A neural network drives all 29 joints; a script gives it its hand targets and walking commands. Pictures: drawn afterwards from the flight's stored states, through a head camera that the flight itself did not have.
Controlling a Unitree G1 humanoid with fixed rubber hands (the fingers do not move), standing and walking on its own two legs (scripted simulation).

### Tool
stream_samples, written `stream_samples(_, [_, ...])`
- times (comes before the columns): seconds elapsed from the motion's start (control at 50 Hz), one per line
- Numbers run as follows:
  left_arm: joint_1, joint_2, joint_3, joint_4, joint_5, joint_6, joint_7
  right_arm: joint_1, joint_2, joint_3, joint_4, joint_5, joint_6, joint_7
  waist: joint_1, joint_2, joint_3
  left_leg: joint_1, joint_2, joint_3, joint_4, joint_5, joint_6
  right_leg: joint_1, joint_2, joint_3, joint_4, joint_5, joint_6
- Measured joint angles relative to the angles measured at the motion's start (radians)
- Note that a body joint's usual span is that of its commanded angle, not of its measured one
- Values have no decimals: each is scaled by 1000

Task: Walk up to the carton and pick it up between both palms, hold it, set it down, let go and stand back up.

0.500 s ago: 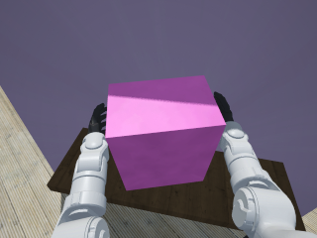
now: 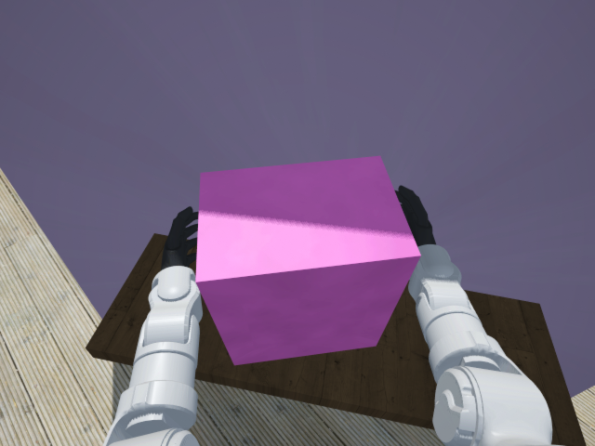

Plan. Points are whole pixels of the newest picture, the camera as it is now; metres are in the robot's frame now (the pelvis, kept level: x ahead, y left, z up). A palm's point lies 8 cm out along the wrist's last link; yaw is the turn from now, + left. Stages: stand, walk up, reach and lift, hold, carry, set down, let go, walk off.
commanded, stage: set down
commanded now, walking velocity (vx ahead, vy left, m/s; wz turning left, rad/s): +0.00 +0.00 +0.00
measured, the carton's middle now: (300, 271) +0.39 +0.00 +0.01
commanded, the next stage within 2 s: none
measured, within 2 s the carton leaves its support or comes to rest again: rests again in 0.98 s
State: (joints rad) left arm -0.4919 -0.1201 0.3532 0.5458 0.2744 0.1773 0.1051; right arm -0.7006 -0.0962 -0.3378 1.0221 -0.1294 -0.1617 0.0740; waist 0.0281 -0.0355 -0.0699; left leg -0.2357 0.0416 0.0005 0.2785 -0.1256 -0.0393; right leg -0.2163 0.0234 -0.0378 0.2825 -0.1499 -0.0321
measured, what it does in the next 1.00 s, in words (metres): stands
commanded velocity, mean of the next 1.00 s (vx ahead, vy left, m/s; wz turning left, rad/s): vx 0.00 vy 0.00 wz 0.00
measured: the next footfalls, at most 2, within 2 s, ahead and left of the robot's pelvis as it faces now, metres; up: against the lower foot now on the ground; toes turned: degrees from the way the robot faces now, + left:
none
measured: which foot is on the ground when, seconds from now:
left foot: down 0.00-1.00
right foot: down 0.00-1.00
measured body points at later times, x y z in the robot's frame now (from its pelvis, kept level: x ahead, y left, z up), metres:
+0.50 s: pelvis -0.01 -0.01 +0.00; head +0.01 -0.01 +0.45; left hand +0.37 +0.16 +0.06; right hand +0.41 -0.18 +0.08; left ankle +0.00 +0.14 -0.75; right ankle -0.01 -0.10 -0.75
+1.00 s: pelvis +0.00 +0.00 +0.00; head +0.03 +0.00 +0.45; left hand +0.38 +0.15 +0.05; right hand +0.41 -0.19 +0.07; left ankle +0.00 +0.14 -0.75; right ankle -0.01 -0.10 -0.75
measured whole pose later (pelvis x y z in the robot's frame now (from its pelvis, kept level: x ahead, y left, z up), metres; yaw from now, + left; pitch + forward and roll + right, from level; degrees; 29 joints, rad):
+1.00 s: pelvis +0.00 +0.00 +0.00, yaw -2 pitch +6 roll +0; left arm -0.52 -0.19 0.44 0.61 0.34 0.04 0.10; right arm -0.67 -0.10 -0.41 1.00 -0.21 -0.21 0.11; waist 0.04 -0.02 -0.05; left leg -0.25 0.06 0.06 0.28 -0.13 -0.04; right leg -0.25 0.03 -0.02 0.30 -0.15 -0.04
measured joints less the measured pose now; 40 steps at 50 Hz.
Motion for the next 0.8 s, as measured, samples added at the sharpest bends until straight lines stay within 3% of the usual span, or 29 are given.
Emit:
stream_samples(0.08, [-3,-4,-23,5,-12,-12,21,6,-17,5,-1,5,-19,8,8,16,-15,-22,7,3,8,0,-1,-15,6,0,-11,12,-2])
stream_samples(0.24, [-55,-14,27,89,4,-51,9,-12,-23,-30,8,-44,-11,7,22,22,7,-13,16,9,-13,22,-11,-24,14,0,-1,19,-13])
stream_samples(0.46, [-78,-23,114,122,40,-103,-39,-11,12,-78,-23,-112,-2,2,13,12,11,-7,15,17,-36,38,-10,-36,8,-9,20,9,-18])
stream_samples(0.8, [-38,-47,98,75,60,-123,-21,7,12,-92,-20,-107,-28,27,-4,-5,15,-2,7,45,-8,6,3,-26,-5,5,21,-2,0])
